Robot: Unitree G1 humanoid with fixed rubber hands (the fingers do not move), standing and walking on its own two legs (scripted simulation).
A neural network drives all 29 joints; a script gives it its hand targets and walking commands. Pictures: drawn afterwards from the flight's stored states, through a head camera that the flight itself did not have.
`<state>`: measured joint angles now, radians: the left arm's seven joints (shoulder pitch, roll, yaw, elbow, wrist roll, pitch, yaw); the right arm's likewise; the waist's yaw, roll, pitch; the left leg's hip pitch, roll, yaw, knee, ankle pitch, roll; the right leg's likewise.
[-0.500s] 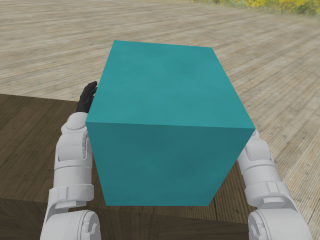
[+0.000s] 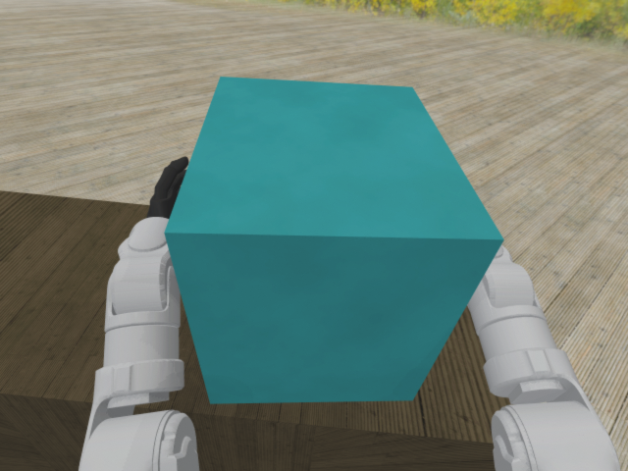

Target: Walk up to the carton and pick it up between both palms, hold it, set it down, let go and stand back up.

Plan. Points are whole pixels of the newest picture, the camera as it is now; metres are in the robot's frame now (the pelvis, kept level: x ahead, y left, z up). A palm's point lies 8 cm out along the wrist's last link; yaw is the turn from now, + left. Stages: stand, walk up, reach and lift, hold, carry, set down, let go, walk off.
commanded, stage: reach and lift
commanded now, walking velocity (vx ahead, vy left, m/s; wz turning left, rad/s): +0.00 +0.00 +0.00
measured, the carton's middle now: (316, 237) +0.39 +0.00 +0.16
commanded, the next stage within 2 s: hold in 0.14 s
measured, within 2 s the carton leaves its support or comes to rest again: neither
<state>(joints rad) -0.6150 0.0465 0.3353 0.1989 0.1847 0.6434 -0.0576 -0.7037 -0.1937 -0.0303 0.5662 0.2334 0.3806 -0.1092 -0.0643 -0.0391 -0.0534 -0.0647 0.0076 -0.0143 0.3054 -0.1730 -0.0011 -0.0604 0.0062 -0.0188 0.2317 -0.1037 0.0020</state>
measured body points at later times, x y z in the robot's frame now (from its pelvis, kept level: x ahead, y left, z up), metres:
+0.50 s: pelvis +0.00 +0.00 +0.00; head -0.06 +0.02 +0.45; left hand +0.38 +0.19 +0.21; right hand +0.39 -0.18 +0.21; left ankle +0.00 +0.12 -0.75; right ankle +0.02 -0.12 -0.75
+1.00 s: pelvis +0.00 -0.01 +0.00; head -0.06 +0.01 +0.45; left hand +0.37 +0.18 +0.22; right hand +0.38 -0.18 +0.22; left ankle +0.00 +0.12 -0.75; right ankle +0.02 -0.12 -0.75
